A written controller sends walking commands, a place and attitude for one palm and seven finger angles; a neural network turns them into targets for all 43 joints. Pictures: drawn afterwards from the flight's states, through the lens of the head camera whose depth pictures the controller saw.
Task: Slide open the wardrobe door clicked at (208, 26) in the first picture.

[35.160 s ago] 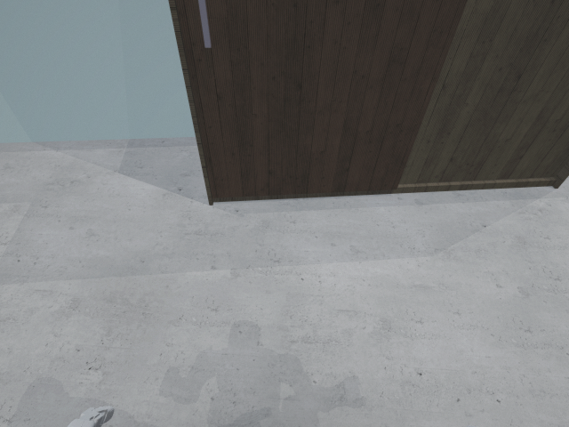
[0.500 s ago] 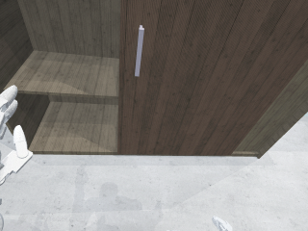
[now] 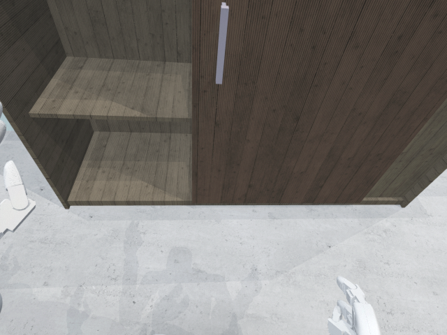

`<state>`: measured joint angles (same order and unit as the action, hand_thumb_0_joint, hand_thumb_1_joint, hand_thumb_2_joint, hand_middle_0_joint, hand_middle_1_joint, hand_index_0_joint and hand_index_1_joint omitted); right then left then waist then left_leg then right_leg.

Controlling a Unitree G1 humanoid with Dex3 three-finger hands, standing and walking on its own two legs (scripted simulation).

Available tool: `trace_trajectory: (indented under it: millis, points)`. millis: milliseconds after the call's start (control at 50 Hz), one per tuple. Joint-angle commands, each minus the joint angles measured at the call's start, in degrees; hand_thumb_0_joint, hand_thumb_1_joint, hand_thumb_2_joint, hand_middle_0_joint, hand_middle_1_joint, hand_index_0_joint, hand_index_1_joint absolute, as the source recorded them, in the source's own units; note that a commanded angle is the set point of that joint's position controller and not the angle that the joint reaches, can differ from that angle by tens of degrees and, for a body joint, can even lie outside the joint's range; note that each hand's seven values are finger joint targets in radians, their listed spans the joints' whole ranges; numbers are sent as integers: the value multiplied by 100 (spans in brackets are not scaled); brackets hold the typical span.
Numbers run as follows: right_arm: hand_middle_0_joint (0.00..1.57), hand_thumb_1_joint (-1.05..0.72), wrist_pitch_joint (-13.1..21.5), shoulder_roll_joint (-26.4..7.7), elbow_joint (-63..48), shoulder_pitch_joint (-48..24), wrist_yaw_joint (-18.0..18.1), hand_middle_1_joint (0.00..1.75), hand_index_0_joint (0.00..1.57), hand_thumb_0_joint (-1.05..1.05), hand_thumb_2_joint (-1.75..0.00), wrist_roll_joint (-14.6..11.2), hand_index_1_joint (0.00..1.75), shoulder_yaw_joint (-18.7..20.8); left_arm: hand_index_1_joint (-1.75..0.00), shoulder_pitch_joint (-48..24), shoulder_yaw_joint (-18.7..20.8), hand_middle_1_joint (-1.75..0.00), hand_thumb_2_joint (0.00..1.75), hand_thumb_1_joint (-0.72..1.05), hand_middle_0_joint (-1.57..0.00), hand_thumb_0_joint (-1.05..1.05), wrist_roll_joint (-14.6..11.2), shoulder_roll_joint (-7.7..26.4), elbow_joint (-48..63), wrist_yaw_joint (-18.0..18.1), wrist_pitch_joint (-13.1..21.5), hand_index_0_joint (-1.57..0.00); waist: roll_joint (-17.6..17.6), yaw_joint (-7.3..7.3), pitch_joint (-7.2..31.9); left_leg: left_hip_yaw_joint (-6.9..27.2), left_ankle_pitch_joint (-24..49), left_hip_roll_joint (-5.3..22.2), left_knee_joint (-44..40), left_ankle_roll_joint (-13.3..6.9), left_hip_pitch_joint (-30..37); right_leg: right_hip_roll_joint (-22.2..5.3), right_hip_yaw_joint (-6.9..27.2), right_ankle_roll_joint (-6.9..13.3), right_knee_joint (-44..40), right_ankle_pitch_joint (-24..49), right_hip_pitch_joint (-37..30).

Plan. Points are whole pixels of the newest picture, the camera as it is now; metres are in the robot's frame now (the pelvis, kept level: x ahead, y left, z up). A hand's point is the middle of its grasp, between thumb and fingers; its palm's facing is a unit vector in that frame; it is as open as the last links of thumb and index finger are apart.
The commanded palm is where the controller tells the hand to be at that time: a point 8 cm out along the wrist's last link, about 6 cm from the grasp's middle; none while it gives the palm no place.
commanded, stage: stop stepping back and stand still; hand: left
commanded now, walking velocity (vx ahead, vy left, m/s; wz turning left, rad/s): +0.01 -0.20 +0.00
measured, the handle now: (221, 45) +0.81 +0.06 +0.13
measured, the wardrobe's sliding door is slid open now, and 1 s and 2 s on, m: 0.61 0.61 0.61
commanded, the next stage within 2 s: let the arm hang, fingers relaxed in 0.72 s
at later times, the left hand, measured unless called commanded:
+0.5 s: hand (61, 170) +0.28 +0.25 +0.18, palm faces +0.43 -0.81 -0.40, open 7.4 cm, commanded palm +0.21 +0.29 +0.20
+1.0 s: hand (103, 283) +0.22 +0.23 -0.07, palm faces +0.02 -0.94 -0.34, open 7.4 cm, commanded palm none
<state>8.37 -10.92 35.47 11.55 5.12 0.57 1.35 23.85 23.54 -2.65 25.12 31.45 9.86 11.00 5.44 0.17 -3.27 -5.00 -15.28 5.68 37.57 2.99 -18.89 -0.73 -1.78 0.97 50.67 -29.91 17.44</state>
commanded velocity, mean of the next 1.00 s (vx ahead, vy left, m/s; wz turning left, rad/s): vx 0.00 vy -0.01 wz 0.00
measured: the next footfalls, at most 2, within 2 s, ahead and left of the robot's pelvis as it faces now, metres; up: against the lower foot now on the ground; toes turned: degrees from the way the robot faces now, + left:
right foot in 0.12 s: +0.07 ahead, -0.09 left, +0.00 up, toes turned -4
left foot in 0.40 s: +0.12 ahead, +0.11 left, +0.00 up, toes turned +5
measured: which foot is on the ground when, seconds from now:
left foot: down 0.00-0.14, up 0.16-0.38, down 0.40-1.00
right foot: up 0.00-0.10, down 0.12-1.00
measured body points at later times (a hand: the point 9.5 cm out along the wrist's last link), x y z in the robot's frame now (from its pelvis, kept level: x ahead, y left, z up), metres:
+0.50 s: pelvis +0.07 -0.01 +0.01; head +0.09 +0.02 +0.46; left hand +0.25 +0.29 +0.20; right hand +0.24 -0.26 -0.05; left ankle +0.08 +0.10 -0.72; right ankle +0.03 -0.08 -0.72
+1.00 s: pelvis +0.05 +0.02 +0.01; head +0.06 +0.00 +0.46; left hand +0.21 +0.28 -0.05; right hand +0.20 -0.24 -0.10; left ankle +0.08 +0.11 -0.72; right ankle +0.03 -0.08 -0.72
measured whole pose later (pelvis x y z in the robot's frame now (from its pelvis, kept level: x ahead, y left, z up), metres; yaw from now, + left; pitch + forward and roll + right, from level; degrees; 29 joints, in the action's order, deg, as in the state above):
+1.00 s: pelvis +0.05 +0.02 +0.01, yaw +1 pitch +2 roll +0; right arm 0.9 -17.3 44.1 8.9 -0.3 1.0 0.0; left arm 15.2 1.8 1.2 15.8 -27.0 0.4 -2.2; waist -2.9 1.0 1.2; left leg -4.6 -15.6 -0.4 34.8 -2.8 -21.0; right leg -0.8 -5.5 1.3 34.8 -20.5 15.9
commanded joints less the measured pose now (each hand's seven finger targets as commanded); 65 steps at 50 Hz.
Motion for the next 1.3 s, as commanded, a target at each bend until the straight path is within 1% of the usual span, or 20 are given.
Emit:
trace_trajectory:
  millis: [0,40,80,100,120,140,240,340,400,460,580,620,780,800,820,880,980,1080,1160,1280]
  points:
    - [20,-90,231,-808,-886,-349,-203,30,20,0,-90,20,30,233,-30,387,1285,-30,90,90,-20,0,-101,1312,1530,-18,410,-20,-2301,-7,651,1588,218,1321,-2108,-1095,516,-111,59,-133,-323,268,377]
    - [20,-90,240,-809,-915,-243,-264,30,20,0,-90,-48,30,224,-30,839,1212,-30,90,90,-20,0,-115,1067,1142,-45,371,-20,-2258,-15,743,675,-280,954,-1752,-750,10,88,-378,-140,-1402,863,-529]
    - [20,-90,159,-812,-989,-200,-283,30,20,0,-90,-76,30,225,-30,1120,1203,-30,90,90,-20,0,-130,1072,679,-66,263,-20,-1292,-39,876,239,-1043,602,-1033,-548,-675,142,-346,-66,-2210,1089,-1452]
    - [20,-90,125,-762,-1007,-222,-281,30,20,0,-90,-103,30,242,-30,1050,1193,-30,90,90,-20,0,-115,1127,515,-61,221,-20,-253,-55,804,-26,-1324,164,2,-406,-1022,-317,560,197,-2823,915,-1442]
    - [20,-90,116,-685,-1019,-222,-285,30,20,0,-90,-132,30,210,-30,1201,1122,-30,90,90,-20,0,-131,1075,172,-30,122,-20,920,-41,753,-29,-1301,-372,1140,-268,-1429,-1284,2317,679,-3467,1057,-1236]
    - [20,-90,166,-676,-915,-296,-289,30,20,0,-90,-131,30,176,-30,947,1045,-30,90,90,-20,0,-162,1076,128,-17,129,-20,1065,-99,706,305,-1474,-372,1914,-218,-1484,-1775,2790,952,-3645,1690,-1043]
    - [20,-90,153,-613,-592,-470,-174,30,20,0,-90,-13,30,14,-30,389,763,-30,90,90,-20,0,18,868,63,62,309,-20,398,18,876,144,-884,-274,1030,-217,-983,-1275,1019,725,-2625,4826,-1492]
    - [20,-90,281,-651,-638,-512,-52,30,20,0,-90,11,30,59,-30,-305,546,-30,90,90,-20,0,50,904,956,155,431,-20,-142,-72,915,-26,490,-514,-860,-388,523,-1022,709,363,-2625,3791,-1118]
    - [20,-90,243,-925,-850,-488,-99,30,20,0,-90,-54,30,222,-30,58,751,-30,90,90,-20,0,74,1040,1617,189,492,-20,-1759,-184,1175,1347,2648,582,-1267,-836,1696,-256,330,-194,-1763,2429,-179]
    - [20,-90,202,-756,-854,-483,-165,30,20,0,-90,8,30,106,-30,552,918,-30,90,90,-20,0,90,1108,1402,119,487,-20,-2431,-177,853,1370,3190,666,-1529,-805,1166,-19,-3,-122,-1956,1322,-284]
    - [20,-90,24,-821,-892,-253,-203,30,20,0,-90,-139,30,171,-30,1053,854,-30,90,90,-20,0,-97,769,290,5,307,-20,-452,16,1359,408,2531,59,-637,-350,679,-509,737,-6,-2651,4934,-1396]
    - [20,-90,-14,-833,-904,-247,-187,30,20,0,-90,-157,30,165,-30,1034,682,-30,90,90,-20,0,-147,627,47,-8,223,-20,-264,38,1423,345,2406,0,-677,-326,698,-641,751,-12,-2591,5438,-1440]
    - [20,-90,-50,-824,-1012,-522,-33,30,20,0,-90,-106,30,41,-30,132,429,-30,90,90,-20,0,-44,878,789,11,100,-20,-687,-64,1263,502,2220,42,-1072,-450,1009,-422,518,-138,-2740,4032,-1007]
    - [20,-90,119,-1751,20,-833,-567,30,20,0,-90,-211,30,231,-30,-64,-1857,-30,90,90,-20,0,266,-105,-3631,-675,-680,-20,-803,185,662,622,2761,273,-302,-453,489,-950,-29,52,-1951,4250,-291]
    - [20,-90,-154,-1671,180,-410,-573,30,20,0,-90,-90,30,352,-30,-27,-1733,-30,90,90,-20,0,364,-127,-3910,-841,-1009,-20,-838,121,958,669,2299,319,-531,-474,606,-807,360,126,-2169,3278,-131]
    - [20,-90,-507,-1347,158,-322,-549,30,20,0,-90,-2,30,112,-30,-302,-1870,-30,90,90,-20,0,359,-337,-4552,-982,-1081,-20,-746,-4,623,1040,1007,409,-929,-702,-272,-558,113,71,-1991,1708,-153]
    - [20,-90,-733,-1143,571,-162,-502,30,20,0,-90,129,30,-16,-30,-880,-2104,-30,90,90,-20,0,385,-345,-6156,-929,-1072,-20,367,40,710,954,1170,15,-800,-568,99,-798,542,243,-2413,2168,-314]
    - [20,-90,-842,-1002,1129,-114,-459,30,20,0,-90,157,30,-107,-30,-879,-2207,-30,90,90,-20,0,336,-427,-7414,-886,-1131,-20,-1239,-6,485,1035,554,31,-1443,-596,106,-558,444,147,-2630,1399,-498]
    - [20,-90,-872,-834,1491,153,-399,30,20,0,-90,144,30,-79,-30,-640,-2153,-30,90,90,-20,0,334,-591,-8086,-876,-1108,-20,-1699,-15,706,1055,232,57,-1591,-604,189,-520,329,168,-2776,1494,-817]
    - [20,-90,-927,-764,1910,493,-356,30,20,0,-90,106,30,-27,-30,-654,-2228,-30,90,90,-20,0,340,-742,-8689,-878,-1109,-20,-809,48,194,1113,-385,99,-1854,-597,117,-485,345,175,-3056,1137,-510]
